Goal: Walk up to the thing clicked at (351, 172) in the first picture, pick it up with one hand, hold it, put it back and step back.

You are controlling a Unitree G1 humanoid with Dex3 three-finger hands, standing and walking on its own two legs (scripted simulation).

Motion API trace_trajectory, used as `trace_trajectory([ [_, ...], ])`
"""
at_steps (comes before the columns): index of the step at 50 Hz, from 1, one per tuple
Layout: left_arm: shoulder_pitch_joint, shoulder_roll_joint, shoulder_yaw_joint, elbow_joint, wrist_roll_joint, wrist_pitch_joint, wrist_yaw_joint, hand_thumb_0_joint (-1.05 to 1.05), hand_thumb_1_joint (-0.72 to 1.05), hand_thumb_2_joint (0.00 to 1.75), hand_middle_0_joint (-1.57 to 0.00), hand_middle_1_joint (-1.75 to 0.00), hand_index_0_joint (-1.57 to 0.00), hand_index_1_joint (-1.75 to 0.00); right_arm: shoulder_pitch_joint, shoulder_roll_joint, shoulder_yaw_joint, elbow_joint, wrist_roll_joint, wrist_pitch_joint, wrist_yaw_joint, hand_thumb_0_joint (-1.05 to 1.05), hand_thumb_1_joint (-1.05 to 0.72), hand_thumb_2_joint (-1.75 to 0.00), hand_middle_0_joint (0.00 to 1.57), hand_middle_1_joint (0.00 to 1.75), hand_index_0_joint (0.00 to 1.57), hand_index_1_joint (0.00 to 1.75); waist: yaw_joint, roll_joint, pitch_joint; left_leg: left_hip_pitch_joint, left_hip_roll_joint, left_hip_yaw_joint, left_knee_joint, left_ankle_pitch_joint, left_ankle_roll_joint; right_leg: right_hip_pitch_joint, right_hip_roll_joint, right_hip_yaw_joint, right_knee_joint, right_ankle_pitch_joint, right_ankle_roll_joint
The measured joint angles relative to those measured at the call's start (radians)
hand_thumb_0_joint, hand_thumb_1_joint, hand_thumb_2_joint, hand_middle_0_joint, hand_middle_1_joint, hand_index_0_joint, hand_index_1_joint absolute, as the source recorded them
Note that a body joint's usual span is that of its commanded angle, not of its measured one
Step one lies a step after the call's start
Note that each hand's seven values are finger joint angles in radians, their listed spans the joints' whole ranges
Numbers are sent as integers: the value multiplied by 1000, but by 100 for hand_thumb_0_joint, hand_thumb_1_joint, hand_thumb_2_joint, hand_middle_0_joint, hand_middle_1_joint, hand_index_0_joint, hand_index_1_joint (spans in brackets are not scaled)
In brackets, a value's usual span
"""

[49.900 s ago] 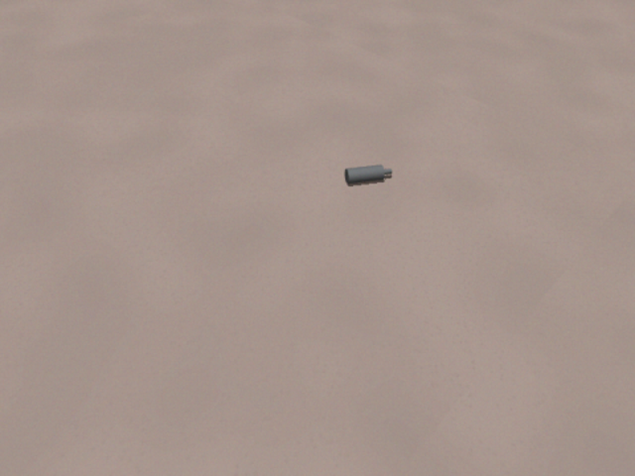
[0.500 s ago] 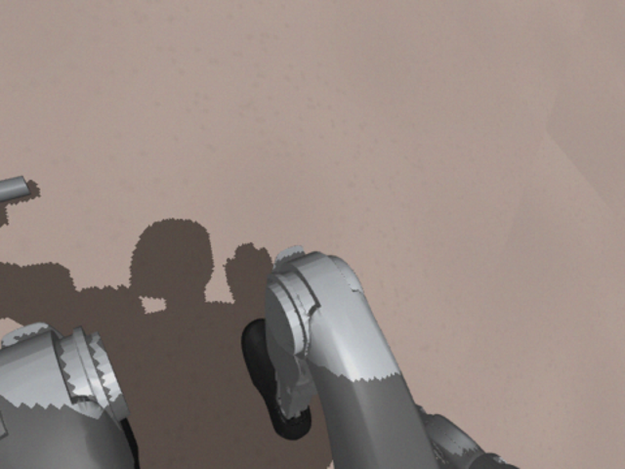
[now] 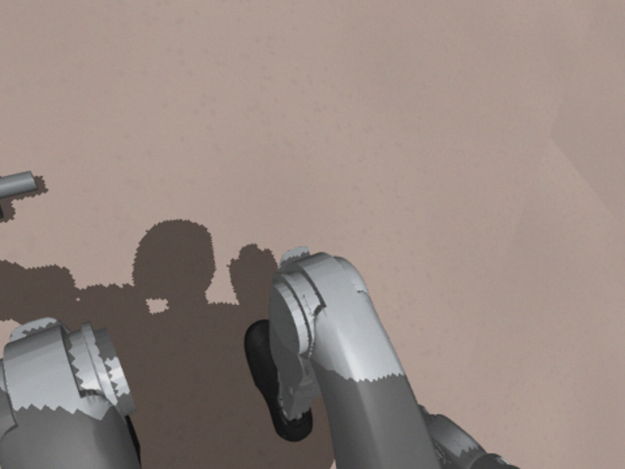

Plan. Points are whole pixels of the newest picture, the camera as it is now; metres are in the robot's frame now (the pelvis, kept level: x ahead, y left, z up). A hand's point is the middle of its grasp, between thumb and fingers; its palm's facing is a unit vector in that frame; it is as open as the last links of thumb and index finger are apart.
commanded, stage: withdraw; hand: left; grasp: from above
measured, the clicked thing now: out of the picture +0.46 +0.31 -0.27
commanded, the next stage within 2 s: home in 0.78 s
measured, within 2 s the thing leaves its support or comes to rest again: neither
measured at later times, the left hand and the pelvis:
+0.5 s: hand out of the picture +0.40 +0.34 -0.06, palm faces -0.54 -0.15 -0.83, open 14.1 cm; pelvis -0.01 -0.01 +0.07, yaw +7 degrees
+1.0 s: hand out of the picture +0.44 +0.34 -0.11, palm faces -0.34 -0.07 -0.94, open 13.9 cm; pelvis -0.01 +0.00 +0.03, yaw +6 degrees
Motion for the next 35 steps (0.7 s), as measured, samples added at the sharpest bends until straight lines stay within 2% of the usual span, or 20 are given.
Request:
trace_trajectory([
  [5,72,-66,34,-150,-21,36,-11,0,-50,99,-7,-102,-8,-100,31,15,-39,16,18,15,18,0,-90,-89,20,30,20,30,27,33,-54,-7,-3,11,-13,-2,-4,-11,-7,8,-2,-8,-10],
  [9,128,-129,33,-281,-57,88,-61,0,-51,100,-8,-102,-8,-100,50,28,-92,34,56,50,27,0,-90,-89,20,30,20,30,64,83,-126,-9,-3,33,-40,-1,-2,-17,-15,24,-13,-17,-11],
  [13,147,-177,-15,-374,-110,148,-159,0,-52,101,-8,-102,-8,-101,50,38,-149,44,104,102,18,0,-91,-90,20,30,20,30,111,129,-192,20,1,71,-94,5,6,2,-22,53,-45,-22,-7],
  [16,119,-193,-67,-373,-159,176,-252,0,-53,102,-8,-102,-8,-102,40,42,-178,36,130,138,-2,0,-91,-90,20,30,20,30,136,151,-217,62,3,99,-149,18,12,36,-27,74,-83,-17,-7],
  [19,87,-199,-121,-357,-203,182,-360,0,-53,103,-8,-102,-7,-103,31,37,-186,14,151,162,-32,0,-91,-90,20,30,20,30,151,160,-217,108,5,117,-202,34,16,76,-31,87,-125,-6,-10],
  [23,66,-215,-162,-355,-225,144,-475,0,-53,103,-8,-103,-7,-104,34,23,-184,-17,169,185,-83,0,-91,-90,20,30,20,30,158,152,-198,153,0,129,-259,60,16,119,-39,93,-172,11,-16],
  [26,64,-223,-165,-355,-204,84,-510,0,-53,103,-8,-103,-7,-104,46,10,-174,-29,173,198,-118,0,-91,-90,20,30,20,30,157,130,-188,163,-3,128,-281,76,12,129,-43,91,-190,24,-22],
  [28,66,-218,-158,-347,-176,35,-502,0,-53,104,-8,-103,-7,-104,54,2,-165,-30,168,206,-135,0,-91,-90,20,30,20,30,150,112,-184,156,-5,123,-280,84,9,123,-44,87,-189,31,-24],
  [31,63,-201,-142,-317,-112,-33,-446,0,-53,104,-8,-103,-7,-104,59,-8,-153,-23,154,217,-148,0,-91,-90,20,30,20,30,133,87,-178,132,-10,113,-256,90,4,103,-45,79,-169,37,-25],
  [35,37,-170,-115,-236,-21,-75,-333,0,-53,104,-8,-103,-8,-104,58,-9,-143,-11,129,228,-151,0,-91,-90,20,30,20,30,104,65,-163,86,-17,103,-203,96,1,64,-45,73,-121,39,-27],
])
